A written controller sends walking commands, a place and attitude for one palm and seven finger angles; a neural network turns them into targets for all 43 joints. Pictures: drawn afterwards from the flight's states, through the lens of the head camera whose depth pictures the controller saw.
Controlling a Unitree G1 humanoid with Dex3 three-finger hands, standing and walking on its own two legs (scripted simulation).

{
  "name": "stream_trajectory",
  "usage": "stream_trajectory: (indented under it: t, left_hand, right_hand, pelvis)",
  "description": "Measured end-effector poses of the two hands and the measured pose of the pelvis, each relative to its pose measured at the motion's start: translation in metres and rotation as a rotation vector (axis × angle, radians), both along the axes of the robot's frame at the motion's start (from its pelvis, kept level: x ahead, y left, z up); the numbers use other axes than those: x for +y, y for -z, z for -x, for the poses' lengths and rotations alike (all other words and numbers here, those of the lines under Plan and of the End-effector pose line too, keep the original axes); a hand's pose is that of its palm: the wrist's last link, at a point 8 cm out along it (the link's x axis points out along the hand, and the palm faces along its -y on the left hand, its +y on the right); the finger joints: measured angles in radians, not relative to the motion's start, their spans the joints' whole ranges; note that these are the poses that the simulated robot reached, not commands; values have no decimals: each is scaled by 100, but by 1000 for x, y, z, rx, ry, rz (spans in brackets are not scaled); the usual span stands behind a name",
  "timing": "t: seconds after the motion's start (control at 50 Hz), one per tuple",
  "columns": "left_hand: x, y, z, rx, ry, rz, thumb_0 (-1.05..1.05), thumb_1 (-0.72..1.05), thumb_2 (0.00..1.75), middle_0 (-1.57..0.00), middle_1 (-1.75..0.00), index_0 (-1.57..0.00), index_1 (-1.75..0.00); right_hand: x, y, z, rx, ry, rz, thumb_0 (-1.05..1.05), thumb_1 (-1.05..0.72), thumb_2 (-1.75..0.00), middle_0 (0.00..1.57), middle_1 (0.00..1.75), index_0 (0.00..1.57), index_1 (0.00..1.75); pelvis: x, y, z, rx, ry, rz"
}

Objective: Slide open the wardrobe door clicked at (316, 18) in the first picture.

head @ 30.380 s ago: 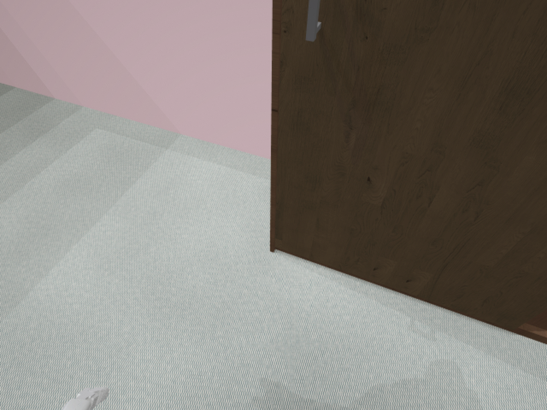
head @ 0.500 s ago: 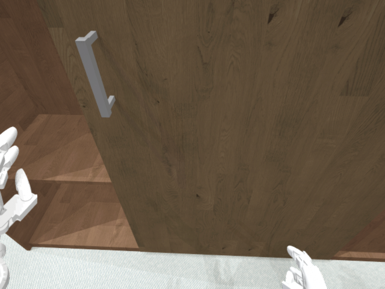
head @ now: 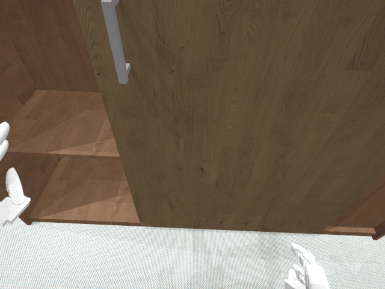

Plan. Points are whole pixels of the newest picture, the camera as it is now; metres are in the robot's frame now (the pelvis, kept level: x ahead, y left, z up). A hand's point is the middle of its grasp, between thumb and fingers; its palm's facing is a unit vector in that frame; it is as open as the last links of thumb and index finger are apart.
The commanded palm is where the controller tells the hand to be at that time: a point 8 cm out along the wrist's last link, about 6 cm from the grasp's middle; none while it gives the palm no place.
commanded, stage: step back with the hand held close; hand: left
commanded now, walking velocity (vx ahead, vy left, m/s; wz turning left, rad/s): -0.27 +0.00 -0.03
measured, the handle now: (119, 41) +0.51 +0.21 +0.27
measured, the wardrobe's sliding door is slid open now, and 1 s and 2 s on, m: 0.59 0.59 0.59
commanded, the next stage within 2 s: stop stepping back and stand still in 0.44 s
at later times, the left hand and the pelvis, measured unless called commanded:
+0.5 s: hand out of the picture +0.08 +0.30 +0.19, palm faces +0.55 -0.73 -0.41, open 7.4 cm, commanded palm +0.02 +0.32 +0.18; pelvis -0.09 +0.01 -0.01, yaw +5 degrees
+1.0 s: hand out of the picture +0.03 +0.30 +0.18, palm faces +0.38 -0.78 -0.50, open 7.4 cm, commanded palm -0.03 +0.33 +0.18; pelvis -0.18 +0.04 +0.00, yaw -3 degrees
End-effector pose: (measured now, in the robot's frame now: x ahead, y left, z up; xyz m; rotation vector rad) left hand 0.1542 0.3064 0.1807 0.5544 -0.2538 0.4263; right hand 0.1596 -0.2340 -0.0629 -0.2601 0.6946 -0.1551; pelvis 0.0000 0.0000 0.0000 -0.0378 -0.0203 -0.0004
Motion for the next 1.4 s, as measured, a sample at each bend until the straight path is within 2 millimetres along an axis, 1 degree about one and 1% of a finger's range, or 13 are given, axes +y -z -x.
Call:
stream_trajectory:
  t: [0.2,0.32,0.38,0.46,0.58,0.66,0.76,0.88,0.96,1.0,1.08,1.22,1.4]
  left_hand:
    - [5,2,49,-63,-29,-20,1,89,90,-22,-30,-22,-30]
    - [14,4,65,-122,-2,1,1,89,90,-21,-30,-22,-30]
    - [19,-7,74,-145,6,-39,2,89,90,-22,-30,-22,-30]
    - [25,-20,103,-181,-12,-60,2,89,90,-22,-30,-22,-30]
    - [20,-11,140,-133,-32,-25,1,89,90,-21,-30,-21,-30]
    - [29,1,136,-111,-10,80,1,89,90,-21,-30,-21,-30]
    - [42,16,125,-79,32,124,1,89,90,-21,-30,-21,-30]
    - [28,-5,145,10,113,68,2,89,90,-21,-30,-21,-30]
    - [25,-18,161,26,111,-15,2,89,90,-21,-30,-21,-30]
    - [27,-18,167,-1,97,-57,1,89,90,-22,-30,-22,-30]
    - [39,-9,164,-59,45,17,1,89,90,-22,-30,-22,-30]
    - [44,18,132,-56,58,107,1,89,90,-21,-30,-21,-30]
    - [25,-15,112,-6,127,-92,2,89,90,-21,-30,-21,-30]
  right_hand:
    - [5,7,25,-1,-69,21,1,-90,-90,21,30,20,30]
    - [10,8,46,-3,-57,55,1,-90,-90,21,30,20,30]
    - [17,7,59,-23,-50,42,1,-90,-90,20,30,20,30]
    - [28,6,74,-24,-67,-8,1,-90,-90,20,30,20,30]
    - [39,13,94,-11,-117,-31,1,-90,-90,21,30,20,30]
    - [45,1,118,5,-91,-7,1,-90,-90,21,30,20,30]
    - [45,-10,147,-66,-7,18,1,-90,-90,21,30,21,30]
    - [45,-28,196,-26,46,-5,1,-90,-90,21,30,20,30]
    - [36,-17,216,29,54,7,1,-90,-90,21,30,20,30]
    - [28,-1,221,54,46,21,1,-90,-90,21,30,20,30]
    - [20,14,232,127,83,29,1,-90,-90,21,30,20,30]
    - [28,21,222,80,125,52,1,-90,-90,20,30,20,30]
    - [59,29,186,45,46,-104,1,-90,-90,20,30,20,30]
  pelvis:
    - [-1,9,32,-7,-49,-3]
    - [11,15,57,-16,-49,17]
    - [11,13,71,-18,-82,58]
    - [9,9,86,7,-99,70]
    - [12,10,119,34,0,5]
    - [24,0,129,28,13,-25]
    - [38,4,153,21,9,-15]
    - [38,-19,166,24,42,10]
    - [36,-17,173,34,34,-6]
    - [36,-5,180,46,50,-37]
    - [41,-1,179,26,57,-28]
    - [57,12,162,18,46,-45]
    - [43,7,144,40,42,-38]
